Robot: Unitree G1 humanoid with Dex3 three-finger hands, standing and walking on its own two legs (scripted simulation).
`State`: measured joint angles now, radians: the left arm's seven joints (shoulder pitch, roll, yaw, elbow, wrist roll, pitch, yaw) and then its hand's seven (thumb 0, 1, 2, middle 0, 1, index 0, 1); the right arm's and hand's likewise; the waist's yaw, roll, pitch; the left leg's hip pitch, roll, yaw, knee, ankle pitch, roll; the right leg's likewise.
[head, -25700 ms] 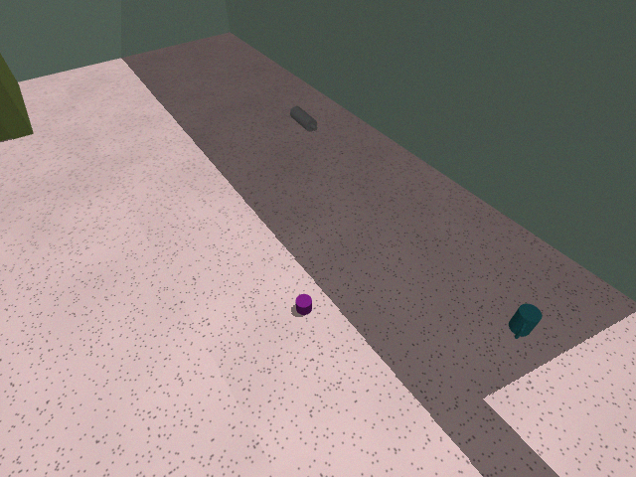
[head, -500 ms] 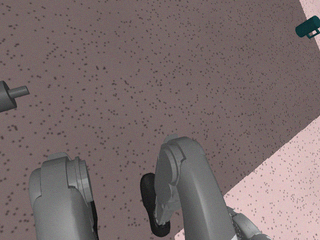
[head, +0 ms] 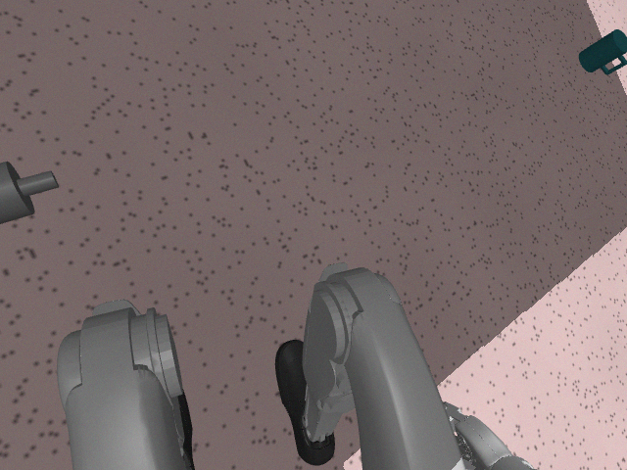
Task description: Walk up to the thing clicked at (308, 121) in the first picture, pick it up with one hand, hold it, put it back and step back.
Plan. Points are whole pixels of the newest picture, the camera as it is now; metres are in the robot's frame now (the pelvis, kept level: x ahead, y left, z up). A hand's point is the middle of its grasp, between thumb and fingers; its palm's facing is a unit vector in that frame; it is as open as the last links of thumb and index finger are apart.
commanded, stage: rise first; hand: left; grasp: from above
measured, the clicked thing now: out of the picture +0.46 +0.39 -0.28
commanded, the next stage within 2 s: approach in 0.34 s
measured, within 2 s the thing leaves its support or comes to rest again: neither
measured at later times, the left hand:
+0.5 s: hand out of the picture +0.40 +0.44 -0.15, palm faces -0.37 -0.19 -0.91, open 13.9 cm
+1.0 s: hand out of the picture +0.48 +0.40 -0.13, palm faces -0.30 -0.12 -0.95, open 14.2 cm
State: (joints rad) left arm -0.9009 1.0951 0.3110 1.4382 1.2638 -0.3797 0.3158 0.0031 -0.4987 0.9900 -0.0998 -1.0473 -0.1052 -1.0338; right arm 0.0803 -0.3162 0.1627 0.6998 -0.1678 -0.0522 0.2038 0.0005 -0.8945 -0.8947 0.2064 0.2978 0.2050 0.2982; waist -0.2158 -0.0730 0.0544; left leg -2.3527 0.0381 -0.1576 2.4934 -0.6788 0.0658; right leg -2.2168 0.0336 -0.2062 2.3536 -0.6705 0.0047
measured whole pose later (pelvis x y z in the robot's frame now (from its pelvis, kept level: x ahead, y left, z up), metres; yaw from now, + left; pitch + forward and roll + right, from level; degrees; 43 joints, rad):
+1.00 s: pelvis +0.00 +0.00 +0.01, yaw +0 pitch +32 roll -12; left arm -1.04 1.02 0.23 1.49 1.26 -0.20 0.39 0.00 -0.58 1.04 -0.09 -1.03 -0.08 -1.04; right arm 0.14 -0.32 0.17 0.69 -0.14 -0.08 0.20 0.00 -0.90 -0.90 0.21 0.30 0.20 0.30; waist -0.30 -0.02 0.01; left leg -2.37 0.05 -0.14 2.46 -0.68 0.06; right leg -2.25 0.04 -0.19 2.33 -0.66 0.00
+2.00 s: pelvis +0.00 +0.00 -0.01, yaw -3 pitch +27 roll -15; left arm -0.98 1.22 0.29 1.63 1.24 -0.31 0.44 0.00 -0.54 1.00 -0.08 -1.01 -0.08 -1.01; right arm 0.10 -0.34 0.32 0.65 -0.22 -0.14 0.20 0.00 -0.90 -0.90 0.21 0.30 0.21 0.30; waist -0.33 -0.15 0.19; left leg -2.35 0.05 -0.21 2.54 -0.71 0.05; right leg -2.22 0.06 -0.25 2.37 -0.66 0.01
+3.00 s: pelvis +0.00 +0.00 -0.01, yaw -4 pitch +25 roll -16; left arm -0.97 1.23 0.26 1.65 1.23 -0.32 0.49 0.00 -0.45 0.94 -0.10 -1.05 -0.11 -1.03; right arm 0.06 -0.36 0.35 0.63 -0.23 -0.18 0.21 0.00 -0.90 -0.90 0.21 0.30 0.20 0.30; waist -0.31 -0.17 0.20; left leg -2.34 0.05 -0.24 2.56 -0.71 0.06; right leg -2.19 0.07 -0.27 2.36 -0.65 0.02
